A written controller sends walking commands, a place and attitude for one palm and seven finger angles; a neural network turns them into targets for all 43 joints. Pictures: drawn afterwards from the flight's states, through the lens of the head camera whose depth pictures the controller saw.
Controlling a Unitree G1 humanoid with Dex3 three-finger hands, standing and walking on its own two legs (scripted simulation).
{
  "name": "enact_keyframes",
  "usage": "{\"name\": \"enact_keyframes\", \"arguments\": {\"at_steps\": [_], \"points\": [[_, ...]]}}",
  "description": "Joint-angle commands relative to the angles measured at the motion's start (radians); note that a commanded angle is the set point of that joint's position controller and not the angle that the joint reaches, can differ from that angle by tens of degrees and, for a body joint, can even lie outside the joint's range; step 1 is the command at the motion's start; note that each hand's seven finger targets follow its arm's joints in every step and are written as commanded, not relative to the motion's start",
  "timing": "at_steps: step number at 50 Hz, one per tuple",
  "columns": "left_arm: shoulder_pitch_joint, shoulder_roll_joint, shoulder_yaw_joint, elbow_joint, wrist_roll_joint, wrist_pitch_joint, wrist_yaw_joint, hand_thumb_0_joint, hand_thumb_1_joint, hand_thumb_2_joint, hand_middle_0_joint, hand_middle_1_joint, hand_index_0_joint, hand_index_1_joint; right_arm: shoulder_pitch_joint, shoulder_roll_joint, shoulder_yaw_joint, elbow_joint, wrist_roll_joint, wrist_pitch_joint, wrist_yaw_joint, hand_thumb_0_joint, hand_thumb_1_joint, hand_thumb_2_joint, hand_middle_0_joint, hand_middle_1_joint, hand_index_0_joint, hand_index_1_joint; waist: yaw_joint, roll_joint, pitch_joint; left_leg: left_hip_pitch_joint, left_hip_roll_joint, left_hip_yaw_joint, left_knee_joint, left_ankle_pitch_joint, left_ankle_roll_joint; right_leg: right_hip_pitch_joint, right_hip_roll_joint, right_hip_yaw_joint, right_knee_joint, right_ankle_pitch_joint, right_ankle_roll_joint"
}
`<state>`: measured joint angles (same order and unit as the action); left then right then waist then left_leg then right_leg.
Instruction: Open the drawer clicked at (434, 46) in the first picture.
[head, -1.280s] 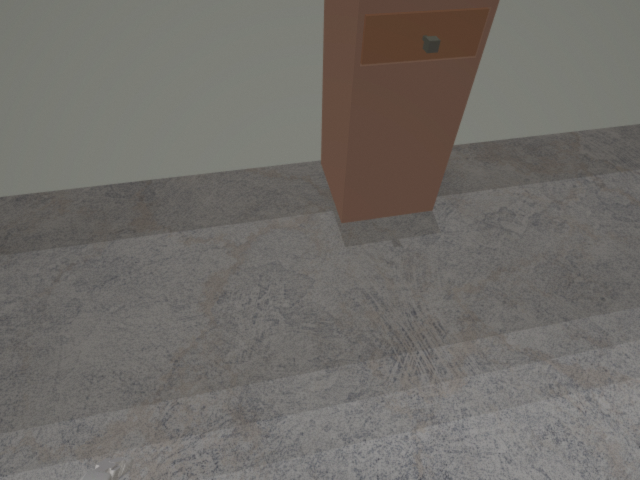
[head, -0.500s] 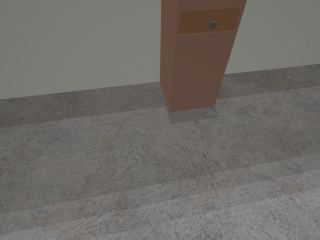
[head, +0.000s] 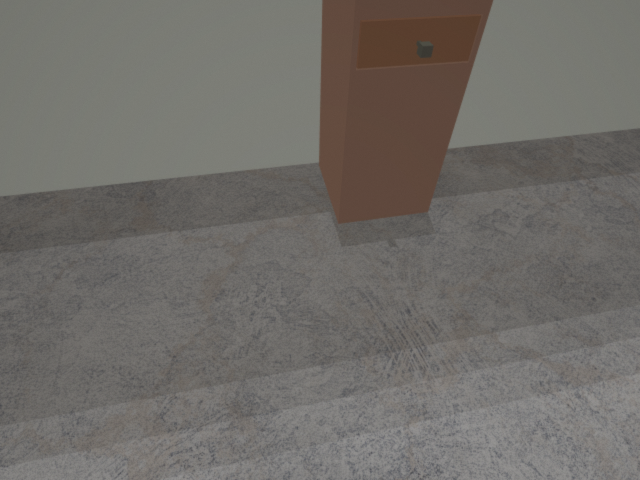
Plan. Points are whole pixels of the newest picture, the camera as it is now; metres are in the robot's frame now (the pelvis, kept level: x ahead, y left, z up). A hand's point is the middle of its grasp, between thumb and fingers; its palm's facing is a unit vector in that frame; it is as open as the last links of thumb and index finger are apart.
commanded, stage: look at it before walking up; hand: left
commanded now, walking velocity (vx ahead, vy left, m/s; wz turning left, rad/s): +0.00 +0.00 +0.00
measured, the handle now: (422, 47) +1.32 -0.25 +0.00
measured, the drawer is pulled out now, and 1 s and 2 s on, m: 0.00 0.00 0.00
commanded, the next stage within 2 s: walk to a spot facing it in 0.16 s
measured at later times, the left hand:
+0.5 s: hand out of the picture +0.07 +0.23 -0.17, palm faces -0.09 -0.95 -0.30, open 7.4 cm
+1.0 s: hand out of the picture +0.07 +0.16 -0.16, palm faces -0.25 -0.94 -0.24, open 7.4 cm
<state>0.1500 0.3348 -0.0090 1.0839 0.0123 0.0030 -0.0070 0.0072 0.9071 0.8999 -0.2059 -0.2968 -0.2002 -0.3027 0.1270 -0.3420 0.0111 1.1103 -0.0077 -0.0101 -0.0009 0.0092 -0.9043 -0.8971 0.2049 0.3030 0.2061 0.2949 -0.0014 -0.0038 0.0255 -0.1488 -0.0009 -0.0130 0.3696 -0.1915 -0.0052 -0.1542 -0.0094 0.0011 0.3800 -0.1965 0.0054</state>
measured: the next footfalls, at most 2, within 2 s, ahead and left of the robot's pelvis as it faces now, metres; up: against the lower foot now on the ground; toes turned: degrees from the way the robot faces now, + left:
left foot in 1.16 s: +0.06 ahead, +0.11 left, +0.00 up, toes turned -25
right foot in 1.68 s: +0.16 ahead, -0.27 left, +0.00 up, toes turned -51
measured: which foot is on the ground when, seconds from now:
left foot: down 0.00-0.66, up 0.68-1.00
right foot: down 0.00-1.00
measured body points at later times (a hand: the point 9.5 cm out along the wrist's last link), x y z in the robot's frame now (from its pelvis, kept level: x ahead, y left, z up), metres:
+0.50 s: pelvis +0.00 +0.00 -0.01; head +0.01 +0.00 +0.44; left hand +0.07 +0.28 -0.15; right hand +0.07 -0.28 -0.14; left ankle +0.01 +0.12 -0.75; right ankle +0.01 -0.12 -0.75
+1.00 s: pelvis -0.02 -0.02 +0.00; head +0.01 -0.04 +0.44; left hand +0.08 +0.21 -0.14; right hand -0.01 -0.30 -0.15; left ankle -0.01 +0.14 -0.68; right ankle -0.01 -0.11 -0.75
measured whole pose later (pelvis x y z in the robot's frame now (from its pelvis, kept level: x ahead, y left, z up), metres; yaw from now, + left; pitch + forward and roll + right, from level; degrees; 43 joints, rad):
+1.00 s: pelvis -0.02 -0.02 +0.00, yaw -19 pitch +2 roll +1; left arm 0.29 0.19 0.05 0.93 0.02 0.03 -0.01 0.01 0.91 0.90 -0.21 -0.30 -0.20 -0.30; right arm 0.14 -0.26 -0.06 0.95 -0.02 0.05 -0.02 0.01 -0.91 -0.90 0.20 0.30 0.20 0.29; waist 0.04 0.01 0.03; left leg -0.43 0.05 -0.02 0.97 -0.37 -0.07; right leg -0.31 0.10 0.12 0.44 -0.15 -0.06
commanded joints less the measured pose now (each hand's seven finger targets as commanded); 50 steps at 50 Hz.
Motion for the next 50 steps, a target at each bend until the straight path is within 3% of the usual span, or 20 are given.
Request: {"name": "enact_keyframes", "arguments": {"at_steps": [1, 15, 18, 22, 25, 27, 29, 30, 31, 32, 33, 34, 35, 36, 38, 41, 43, 45, 48, 50], "points": [[-0.043, 0.210, 0.041, -0.060, 0.000, -0.028, 0.017, 0.000, 0.900, 0.900, -0.200, -0.300, -0.200, -0.300, -0.051, -0.201, -0.044, -0.062, 0.002, -0.024, -0.010, 0.000, -0.900, -0.900, 0.200, 0.300, 0.200, 0.300, 0.006, -0.002, -0.042, -0.001, 0.115, -0.100, -0.063, 0.082, 0.035, 0.001, -0.110, 0.104, -0.075, 0.047, -0.034], [-0.048, 0.209, 0.043, -0.065, 0.000, -0.025, 0.016, 0.000, 0.900, 0.900, -0.200, -0.300, -0.200, -0.300, -0.050, -0.202, -0.048, -0.060, 0.000, -0.024, -0.014, 0.000, -0.900, -0.900, 0.200, 0.300, 0.200, 0.300, 0.002, -0.004, -0.046, 0.035, 0.124, -0.076, -0.047, 0.119, 0.030, -0.016, -0.105, 0.117, -0.060, 0.124, -0.037], [0.013, 0.105, 0.031, -0.068, -0.001, 0.007, 0.022, 0.000, 0.900, 0.900, -0.200, -0.300, -0.200, -0.300, 0.019, -0.084, -0.034, -0.062, -0.003, -0.003, -0.021, 0.000, -0.900, -0.900, 0.200, 0.300, 0.200, 0.300, -0.003, -0.005, -0.057, 0.039, 0.132, -0.021, 0.017, 0.148, 0.012, -0.053, -0.101, 0.129, 0.008, 0.216, -0.026], [0.034, 0.105, 0.048, -0.118, 0.004, 0.029, 0.016, 0.000, 0.900, 0.900, -0.200, -0.300, -0.200, -0.300, 0.035, -0.108, -0.060, -0.110, -0.004, 0.012, -0.031, 0.000, -0.900, -0.900, 0.200, 0.300, 0.200, 0.300, -0.004, 0.024, -0.050, 0.038, 0.177, -0.017, 0.045, 0.149, 0.031, -0.136, -0.059, 0.122, 0.121, 0.227, -0.022], [0.050, 0.082, 0.057, -0.150, 0.007, 0.038, 0.006, 0.000, 0.900, 0.900, -0.200, -0.300, -0.200, -0.300, 0.021, -0.125, -0.079, -0.149, -0.005, 0.017, -0.033, 0.000, -0.900, -0.900, 0.200, 0.300, 0.200, 0.300, 0.002, 0.095, -0.026, -0.004, 0.250, -0.053, 0.017, 0.110, 0.075, -0.197, -0.009, 0.083, 0.260, 0.097, -0.007], [0.065, 0.054, 0.064, -0.171, 0.007, 0.047, 0.002, 0.000, 0.900, 0.900, -0.200, -0.300, -0.200, -0.300, 0.011, -0.126, -0.089, -0.169, -0.006, 0.012, -0.031, 0.000, -0.900, -0.900, 0.200, 0.300, 0.200, 0.300, 0.009, 0.181, -0.021, -0.035, 0.341, -0.095, -0.026, 0.181, 0.147, -0.228, 0.013, 0.020, 0.448, -0.214, 0.010], [0.094, 0.039, 0.073, -0.187, 0.006, 0.049, -0.001, 0.000, 0.900, 0.900, -0.200, -0.300, -0.200, -0.300, -0.018, -0.116, -0.095, -0.195, -0.010, 0.009, -0.031, 0.000, -0.900, -0.900, 0.200, 0.300, 0.200, 0.300, 0.027, 0.197, -0.027, -0.062, 0.373, -0.063, 0.013, 0.273, 0.171, -0.200, -0.025, 0.024, 0.477, -0.298, 0.008], [0.132, 0.033, 0.078, -0.183, 0.006, 0.047, -0.004, 0.000, 0.900, 0.900, -0.200, -0.300, -0.200, -0.300, -0.045, -0.114, -0.099, -0.206, -0.012, 0.011, -0.031, 0.000, -0.900, -0.900, 0.200, 0.300, 0.200, 0.300, 0.052, 0.185, -0.029, -0.095, 0.356, -0.015, 0.075, 0.264, 0.143, -0.144, -0.036, 0.019, 0.410, -0.250, 0.004], [0.189, 0.039, 0.084, -0.171, 0.010, 0.040, -0.006, 0.000, 0.900, 0.900, -0.200, -0.300, -0.200, -0.300, -0.062, -0.110, -0.101, -0.213, -0.012, 0.015, -0.030, 0.000, -0.900, -0.900, 0.200, 0.300, 0.200, 0.300, 0.081, 0.123, -0.050, -0.130, 0.313, 0.039, 0.192, 0.214, 0.095, -0.070, -0.033, 0.014, 0.282, -0.133, 0.001], [0.228, 0.089, 0.097, -0.168, 0.019, 0.025, -0.003, 0.000, 0.900, 0.900, -0.200, -0.300, -0.200, -0.300, -0.044, -0.068, -0.097, -0.221, -0.006, 0.026, -0.027, 0.000, -0.900, -0.900, 0.200, 0.300, 0.200, 0.300, 0.094, -0.084, -0.051, -0.218, 0.192, 0.125, 0.430, 0.014, 0.008, -0.008, -0.109, 0.147, 0.059, 0.069, -0.019], [0.231, 0.193, 0.116, -0.180, 0.026, 0.010, 0.014, 0.000, 0.900, 0.900, -0.200, -0.300, -0.200, -0.300, -0.021, 0.020, -0.080, -0.259, -0.003, 0.030, -0.022, 0.000, -0.900, -0.900, 0.200, 0.300, 0.200, 0.300, 0.074, -0.395, -0.028, -0.453, 0.024, 0.133, 0.690, -0.396, -0.056, 0.013, -0.343, 0.561, -0.085, 0.325, -0.094], [0.242, 0.179, 0.112, -0.184, 0.010, 0.018, 0.026, 0.000, 0.900, 0.900, -0.200, -0.300, -0.200, -0.300, -0.047, -0.015, -0.086, -0.263, -0.002, 0.039, -0.027, 0.000, -0.900, -0.900, 0.200, 0.300, 0.200, 0.300, 0.086, -0.271, -0.033, -0.412, 0.042, -0.010, 0.762, -0.390, -0.037, -0.043, -0.355, 0.545, -0.110, 0.302, -0.147], [0.180, 0.146, 0.112, -0.202, 0.011, 0.019, 0.028, 0.000, 0.900, 0.900, -0.200, -0.300, -0.200, -0.300, -0.030, -0.016, -0.092, -0.252, 0.000, 0.041, -0.023, 0.000, -0.900, -0.900, 0.200, 0.300, 0.200, 0.300, 0.052, -0.242, -0.017, -0.407, 0.065, -0.031, 0.786, -0.310, -0.028, -0.082, -0.300, 0.489, -0.122, 0.126, -0.164], [0.135, 0.120, 0.109, -0.218, 0.008, 0.019, 0.028, 0.000, 0.900, 0.900, -0.200, -0.300, -0.200, -0.300, -0.036, -0.021, -0.094, -0.240, -0.002, 0.037, -0.021, 0.000, -0.900, -0.900, 0.200, 0.300, 0.200, 0.300, 0.041, -0.186, 0.008, -0.418, 0.075, -0.025, 0.800, -0.258, -0.032, -0.103, -0.261, 0.481, -0.107, 0.092, -0.153], [0.103, 0.081, 0.100, -0.234, 0.004, 0.011, 0.024, 0.000, 0.900, 0.900, -0.200, -0.300, -0.200, -0.300, -0.010, -0.012, -0.094, -0.224, -0.007, 0.035, -0.018, 0.000, -0.900, -0.900, 0.200, 0.300, 0.200, 0.300, 0.021, -0.112, -0.021, -0.391, 0.079, -0.024, 0.788, -0.171, -0.046, -0.087, -0.210, 0.400, -0.083, 0.118, -0.159], [0.138, 0.073, 0.105, -0.224, 0.004, 0.004, 0.024, 0.000, 0.900, 0.900, -0.200, -0.300, -0.200, -0.300, 0.008, 0.008, -0.092, -0.216, -0.008, 0.036, -0.020, 0.000, -0.900, -0.900, 0.200, 0.300, 0.200, 0.300, 0.025, -0.084, -0.089, -0.392, 0.066, -0.015, 0.734, -0.145, -0.060, 0.000, -0.180, 0.373, -0.057, 0.175, -0.149], [0.164, 0.074, 0.109, -0.219, 0.005, 0.007, 0.022, 0.000, 0.900, 0.900, -0.200, -0.300, -0.200, -0.300, -0.004, 0.016, -0.090, -0.225, -0.008, 0.037, -0.024, 0.000, -0.900, -0.900, 0.200, 0.300, 0.200, 0.300, 0.035, -0.089, -0.102, -0.403, 0.055, -0.014, 0.704, -0.156, -0.066, 0.035, -0.172, 0.388, -0.052, 0.192, -0.153], [0.190, 0.068, 0.111, -0.208, 0.006, 0.006, 0.018, 0.000, 0.900, 0.900, -0.200, -0.300, -0.200, -0.300, -0.008, 0.014, -0.087, -0.231, -0.012, 0.035, -0.023, 0.000, -0.900, -0.900, 0.200, 0.300, 0.200, 0.300, 0.046, -0.113, -0.117, -0.407, 0.054, -0.009, 0.666, -0.163, -0.068, 0.062, -0.159, 0.414, -0.080, 0.072, -0.160], [0.198, 0.069, 0.116, -0.205, 0.010, 0.003, 0.012, 0.000, 0.900, 0.900, -0.200, -0.300, -0.200, -0.300, -0.029, 0.009, -0.087, -0.250, -0.016, 0.025, -0.017, 0.000, -0.900, -0.900, 0.200, 0.300, 0.200, 0.300, 0.058, -0.134, -0.090, -0.404, 0.051, -0.001, 0.588, -0.189, -0.067, 0.042, -0.149, 0.475, -0.132, -0.165, -0.177], [0.198, 0.073, 0.118, -0.207, 0.013, -0.001, 0.009, 0.000, 0.900, 0.900, -0.200, -0.300, -0.200, -0.300, -0.042, 0.006, -0.087, -0.263, -0.014, 0.015, -0.013, 0.000, -0.900, -0.900, 0.200, 0.300, 0.200, 0.300, 0.065, -0.152, -0.070, -0.380, 0.045, 0.003, 0.508, -0.217, -0.061, 0.012, -0.147, 0.510, -0.154, -0.253, -0.193]]}}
